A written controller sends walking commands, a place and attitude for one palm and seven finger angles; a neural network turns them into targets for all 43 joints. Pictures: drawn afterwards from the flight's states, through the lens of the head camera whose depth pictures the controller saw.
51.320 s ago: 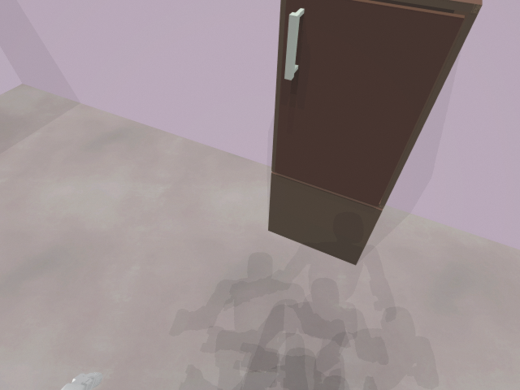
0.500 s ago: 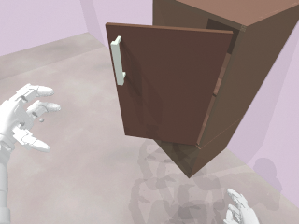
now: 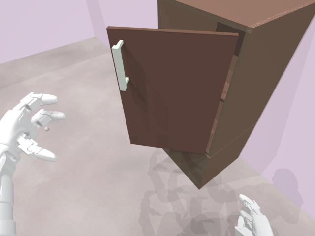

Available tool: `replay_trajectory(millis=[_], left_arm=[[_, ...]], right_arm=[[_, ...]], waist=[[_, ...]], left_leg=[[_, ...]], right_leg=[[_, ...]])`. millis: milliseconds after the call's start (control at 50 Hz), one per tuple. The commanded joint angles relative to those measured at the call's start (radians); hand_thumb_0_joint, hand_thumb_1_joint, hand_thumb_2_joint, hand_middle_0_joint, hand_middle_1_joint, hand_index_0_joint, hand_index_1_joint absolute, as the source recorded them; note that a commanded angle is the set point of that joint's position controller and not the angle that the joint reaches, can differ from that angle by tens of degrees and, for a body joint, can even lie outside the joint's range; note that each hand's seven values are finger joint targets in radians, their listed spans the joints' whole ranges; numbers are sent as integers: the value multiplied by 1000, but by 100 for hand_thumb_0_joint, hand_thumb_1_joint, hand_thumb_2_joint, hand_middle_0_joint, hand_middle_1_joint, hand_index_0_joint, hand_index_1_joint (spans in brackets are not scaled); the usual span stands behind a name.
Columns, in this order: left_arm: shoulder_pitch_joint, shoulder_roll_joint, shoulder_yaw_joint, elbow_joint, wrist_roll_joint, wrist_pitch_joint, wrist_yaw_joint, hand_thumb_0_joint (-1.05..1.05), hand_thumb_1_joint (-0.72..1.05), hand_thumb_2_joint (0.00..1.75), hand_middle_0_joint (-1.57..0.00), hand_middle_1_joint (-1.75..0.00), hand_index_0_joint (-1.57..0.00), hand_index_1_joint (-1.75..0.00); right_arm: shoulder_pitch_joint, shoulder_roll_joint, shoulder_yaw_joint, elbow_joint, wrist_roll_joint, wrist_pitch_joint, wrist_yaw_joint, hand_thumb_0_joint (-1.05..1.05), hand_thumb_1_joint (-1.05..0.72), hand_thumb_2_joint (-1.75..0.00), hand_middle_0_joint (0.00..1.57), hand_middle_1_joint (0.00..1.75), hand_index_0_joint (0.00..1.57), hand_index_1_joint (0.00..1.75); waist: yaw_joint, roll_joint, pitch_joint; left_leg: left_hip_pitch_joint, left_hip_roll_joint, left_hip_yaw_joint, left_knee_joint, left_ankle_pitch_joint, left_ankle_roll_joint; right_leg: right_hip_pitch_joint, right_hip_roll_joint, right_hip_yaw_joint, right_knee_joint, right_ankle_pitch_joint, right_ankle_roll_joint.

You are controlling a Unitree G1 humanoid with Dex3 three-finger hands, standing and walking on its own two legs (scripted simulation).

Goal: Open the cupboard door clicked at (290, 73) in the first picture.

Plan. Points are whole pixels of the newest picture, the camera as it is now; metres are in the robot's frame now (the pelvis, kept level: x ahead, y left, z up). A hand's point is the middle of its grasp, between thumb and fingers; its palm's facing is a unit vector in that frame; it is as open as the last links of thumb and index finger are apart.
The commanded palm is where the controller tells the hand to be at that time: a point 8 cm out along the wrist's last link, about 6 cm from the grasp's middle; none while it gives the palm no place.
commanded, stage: move the hooked fingers beside the handle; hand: left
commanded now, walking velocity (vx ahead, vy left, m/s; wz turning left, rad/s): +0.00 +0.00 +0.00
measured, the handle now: (122, 66) +0.58 +0.17 +0.14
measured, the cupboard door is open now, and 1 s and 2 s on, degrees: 43 43 43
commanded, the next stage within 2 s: none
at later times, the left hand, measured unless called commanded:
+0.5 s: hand (71, 103) +0.38 +0.26 +0.16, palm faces -0.05 -1.00 -0.03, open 14.0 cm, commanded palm +0.36 +0.31 +0.16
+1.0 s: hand (86, 86) +0.46 +0.24 +0.15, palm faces -0.07 -1.00 -0.02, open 14.0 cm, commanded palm +0.44 +0.29 +0.15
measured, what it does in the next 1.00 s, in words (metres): stands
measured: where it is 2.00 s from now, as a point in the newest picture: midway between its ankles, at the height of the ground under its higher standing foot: outside the picture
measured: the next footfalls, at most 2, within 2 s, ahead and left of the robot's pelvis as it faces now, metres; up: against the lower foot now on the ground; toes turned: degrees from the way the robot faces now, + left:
none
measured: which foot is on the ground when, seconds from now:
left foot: down 0.00-1.00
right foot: down 0.00-1.00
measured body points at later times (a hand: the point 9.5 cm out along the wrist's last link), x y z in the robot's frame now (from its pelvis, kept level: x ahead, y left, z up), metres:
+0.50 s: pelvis -0.01 +0.00 +0.00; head +0.02 -0.01 +0.45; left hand +0.38 +0.31 +0.16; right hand +0.10 -0.27 -0.10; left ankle -0.02 +0.10 -0.73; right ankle +0.01 -0.09 -0.73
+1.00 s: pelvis +0.00 +0.02 +0.00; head +0.05 +0.01 +0.44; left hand +0.45 +0.30 +0.16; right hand +0.05 -0.26 -0.11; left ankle -0.02 +0.10 -0.73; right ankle +0.01 -0.09 -0.73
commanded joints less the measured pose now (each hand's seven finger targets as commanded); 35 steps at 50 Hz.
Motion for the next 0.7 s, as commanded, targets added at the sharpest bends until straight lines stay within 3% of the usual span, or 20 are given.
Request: replay_trajectory(millis=[0, 80, 100, 120, 180, 220, 280, 340, 360, 380, 420, 440, 460, 500, 540, 560, 620, 640, 680], left_arm=[[-444, 333, 83, -171, -10, -79, 7, 0, -50, 30, -30, -120, -30, -120], [-516, 340, 66, -95, 0, -101, 1, 0, -50, 30, -30, -120, -30, -120], [-511, 317, 44, -65, 2, -100, -5, 0, -50, 30, -30, -120, -30, -120], [-505, 345, 71, -31, 5, -99, -3, 0, -50, 30, -30, -120, -30, -120], [-553, 338, 43, 45, 11, -91, -9, 0, -50, 30, -30, -120, -30, -120], [-586, 349, 46, 76, 18, -96, -5, 0, -50, 30, -30, -120, -30, -120], [-641, 400, 76, 109, 28, -117, 5, 0, -50, 30, -30, -120, -30, -120], [-686, 368, 42, 105, 38, -145, 11, 0, -50, 30, -30, -120, -30, -120], [-668, 375, 47, 123, 34, -145, 13, 0, -50, 30, -30, -120, -30, -120], [-687, 391, 62, 143, 38, -148, 15, 0, -50, 30, -30, -120, -30, -120], [-717, 364, 28, 192, 45, -143, 14, 0, -50, 30, -30, -120, -30, -120], [-728, 390, 52, 215, 50, -145, 21, 0, -50, 30, -30, -120, -30, -120], [-729, 401, 53, 214, 52, -149, 24, 0, -50, 30, -30, -120, -30, -120], [-789, 402, 40, 218, 67, -160, 28, 0, -50, 30, -30, -120, -30, -120], [-794, 384, 29, 243, 68, -172, 31, 0, -50, 30, -30, -120, -30, -120], [-812, 402, 32, 264, 69, -176, 33, 0, -50, 30, -30, -120, -30, -120], [-881, 403, 20, 317, 81, -194, 34, 0, -50, 30, -30, -120, -30, -120], [-899, 378, -6, 333, 85, -199, 33, 0, -50, 30, -30, -120, -30, -120], [-941, 415, 16, 346, 92, -211, 38, 0, -50, 30, -30, -120, -30, -120]], right_arm=[[-74, -134, -62, -134, 0, -56, -25, 0, -90, -90, 20, 30, 20, 30], [-61, -137, -60, -118, -1, -54, -29, 0, -90, -90, 20, 30, 20, 30], [-59, -139, -60, -121, -2, -54, -28, 0, -90, -90, 20, 30, 20, 30], [-49, -146, -64, -114, -1, -52, -27, 0, -90, -90, 20, 30, 20, 30], [-39, -152, -62, -114, 1, -41, -22, 0, -90, -90, 20, 30, 20, 30], [-33, -156, -65, -116, 1, -39, -20, 0, -90, -90, 20, 30, 20, 30], [-9, -163, -69, -114, -1, -30, -16, 0, -90, -90, 20, 30, 20, 30], [12, -160, -73, -115, -2, -30, -14, 0, -90, -90, 20, 30, 20, 30], [18, -163, -73, -118, -4, -26, -11, 0, -90, -90, 20, 30, 20, 30], [30, -167, -75, -109, -2, -23, -11, 0, -90, -90, 20, 30, 20, 30], [42, -170, -76, -100, -1, -16, -12, 0, -90, -90, 20, 30, 20, 30], [54, -174, -80, -94, -2, -14, -12, 0, -90, -90, 20, 30, 20, 30], [61, -176, -80, -94, -4, -8, -9, 0, -90, -90, 20, 30, 20, 30], [67, -174, -78, -93, -4, -4, -7, 0, -90, -90, 20, 30, 20, 30], [86, -175, -84, -90, -6, 0, -7, 0, -90, -90, 20, 30, 20, 30], [95, -181, -84, -83, -5, 7, -8, 0, -90, -90, 20, 30, 20, 30], [111, -182, -82, -69, -6, 14, -8, 0, -90, -90, 20, 30, 20, 30], [118, -182, -84, -65, -7, 15, -8, 0, -90, -90, 20, 30, 20, 30], [136, -187, -86, -58, -10, 23, -8, 0, -90, -90, 20, 30, 20, 30]], waist=[[-36, 26, -200], [-41, 43, -217], [-42, 36, -220], [-38, 15, -219], [-44, -8, -196], [-43, 17, -213], [-44, -13, -253], [-50, 45, -290], [-43, 0, -292], [-51, -11, -287], [-65, -2, -263], [-62, -2, -258], [-59, -21, -274], [-67, 40, -280], [-71, 13, -307], [-77, -24, -298], [-88, 26, -284], [-96, 29, -290], [-96, 21, -324]], left_leg=[[39, 8, -49, -64, 224, 8], [34, 7, -48, -55, 235, 8], [26, 5, -47, -52, 237, 9], [17, 8, -48, -51, 249, 9], [-18, 8, -44, -49, 228, 9], [-27, 6, -42, -45, 211, 8], [-42, 8, -40, -41, 221, 11], [-2, 8, -44, -39, 257, 9], [-16, 12, -41, -35, 260, 11], [-25, 11, -39, -39, 265, 13], [-39, 11, -36, -43, 227, 12], [-48, 11, -38, -43, 224, 12], [-51, 13, -32, -40, 235, 14], [-44, 10, -35, -43, 246, 11], [-25, 13, -39, -38, 257, 13], [-39, 17, -34, -35, 254, 15], [-45, 14, -41, -41, 238, 11], [-33, 15, -42, -39, 240, 11], [-21, 17, -45, -33, 272, 11]], right_leg=[[67, -22, 80, -70, 192, 18], [76, -27, 90, -64, 216, 15], [74, -29, 91, -59, 225, 15], [76, -30, 84, -54, 239, 15], [57, -32, 93, -53, 225, 17], [50, -35, 96, -49, 201, 15], [76, -36, 104, -42, 212, 17], [59, -29, 87, -28, 244, 11], [76, -30, 93, -27, 254, 11], [75, -28, 92, -28, 268, 14], [39, -29, 92, -34, 230, 16], [34, -28, 91, -34, 222, 16], [55, -32, 98, -35, 234, 16], [43, -29, 94, -29, 246, 11], [32, -24, 88, -26, 249, 12], [42, -26, 92, -29, 251, 14], [7, -22, 87, -27, 229, 10], [-8, -22, 84, -26, 226, 10], [6, -17, 86, -20, 254, 9]])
